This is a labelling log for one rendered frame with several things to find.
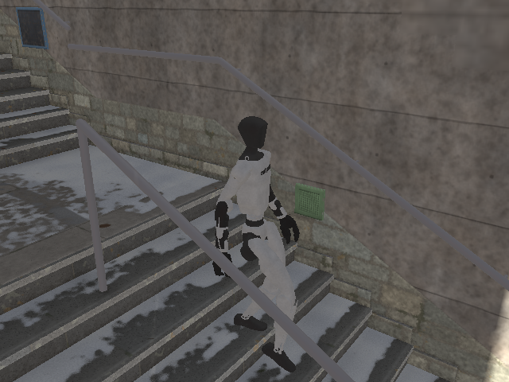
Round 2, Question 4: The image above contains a robot left forearm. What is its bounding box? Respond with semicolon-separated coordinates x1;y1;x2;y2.
268;186;287;219

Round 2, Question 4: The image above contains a right robot hand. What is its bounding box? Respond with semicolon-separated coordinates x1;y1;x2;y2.
212;252;232;278

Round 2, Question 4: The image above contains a robot right upper arm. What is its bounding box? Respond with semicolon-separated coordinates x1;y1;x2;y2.
216;161;253;212

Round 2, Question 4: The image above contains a right robot shin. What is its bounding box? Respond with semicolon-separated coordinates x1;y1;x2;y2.
274;294;298;354

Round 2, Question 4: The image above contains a left robot hand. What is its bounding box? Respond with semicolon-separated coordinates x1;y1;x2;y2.
279;215;300;244

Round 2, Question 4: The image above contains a robot left upper arm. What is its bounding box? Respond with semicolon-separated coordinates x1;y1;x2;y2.
260;149;271;160

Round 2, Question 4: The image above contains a robot right forearm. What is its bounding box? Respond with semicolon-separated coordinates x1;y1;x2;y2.
215;201;229;252

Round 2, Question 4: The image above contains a robot head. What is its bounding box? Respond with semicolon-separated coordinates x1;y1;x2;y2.
238;116;268;161

